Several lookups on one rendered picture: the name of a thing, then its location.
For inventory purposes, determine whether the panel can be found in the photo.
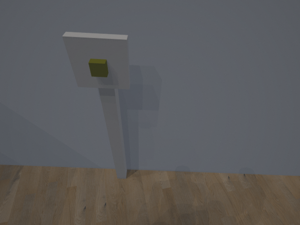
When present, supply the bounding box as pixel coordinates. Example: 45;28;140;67
62;32;130;179

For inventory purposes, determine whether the button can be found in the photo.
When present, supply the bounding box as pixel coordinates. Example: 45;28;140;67
89;59;108;77

